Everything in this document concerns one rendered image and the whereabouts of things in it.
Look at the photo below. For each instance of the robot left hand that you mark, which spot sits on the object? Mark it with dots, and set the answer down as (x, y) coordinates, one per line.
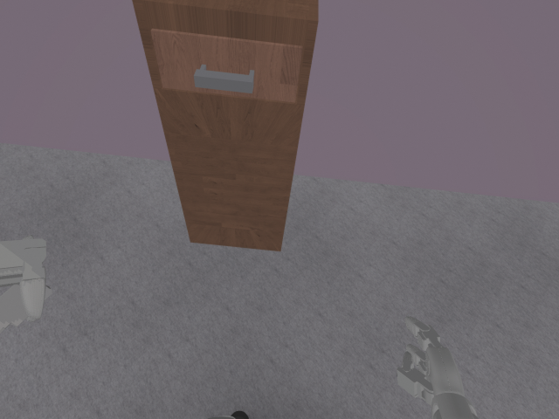
(21, 266)

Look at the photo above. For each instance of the robot right hand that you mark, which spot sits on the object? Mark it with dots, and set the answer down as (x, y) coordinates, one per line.
(437, 370)

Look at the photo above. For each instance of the drawer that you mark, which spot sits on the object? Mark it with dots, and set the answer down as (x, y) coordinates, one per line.
(276, 66)

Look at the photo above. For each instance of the robot right forearm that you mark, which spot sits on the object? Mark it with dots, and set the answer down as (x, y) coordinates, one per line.
(452, 406)

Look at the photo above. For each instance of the cabinet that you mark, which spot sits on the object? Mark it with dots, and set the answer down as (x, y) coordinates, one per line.
(233, 157)

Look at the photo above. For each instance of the handle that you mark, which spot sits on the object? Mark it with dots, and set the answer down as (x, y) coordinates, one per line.
(224, 80)

